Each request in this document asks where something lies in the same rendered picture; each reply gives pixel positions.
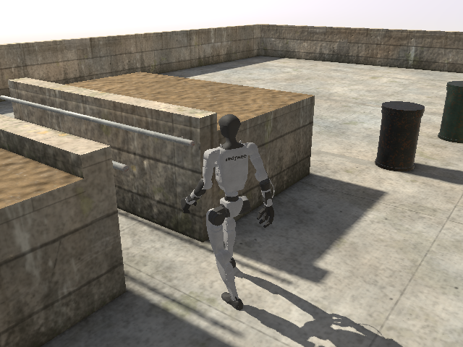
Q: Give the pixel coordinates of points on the robot left upper arm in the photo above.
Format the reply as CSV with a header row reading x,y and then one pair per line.
x,y
209,158

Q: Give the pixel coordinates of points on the robot left forearm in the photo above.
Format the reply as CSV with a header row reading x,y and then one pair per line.
x,y
196,193

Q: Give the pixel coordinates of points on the left robot hand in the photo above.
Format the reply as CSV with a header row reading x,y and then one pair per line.
x,y
186,206

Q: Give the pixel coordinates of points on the right robot hand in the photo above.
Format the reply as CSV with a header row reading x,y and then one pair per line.
x,y
268,212

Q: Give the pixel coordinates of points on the robot torso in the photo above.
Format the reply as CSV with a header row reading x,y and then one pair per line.
x,y
231,171

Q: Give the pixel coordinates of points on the left robot shin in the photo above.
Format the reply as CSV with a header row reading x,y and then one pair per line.
x,y
227,275

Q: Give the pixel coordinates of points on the robot right forearm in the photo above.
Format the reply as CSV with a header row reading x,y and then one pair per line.
x,y
266,192

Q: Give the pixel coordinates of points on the robot right upper arm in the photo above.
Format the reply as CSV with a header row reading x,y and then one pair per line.
x,y
256,161

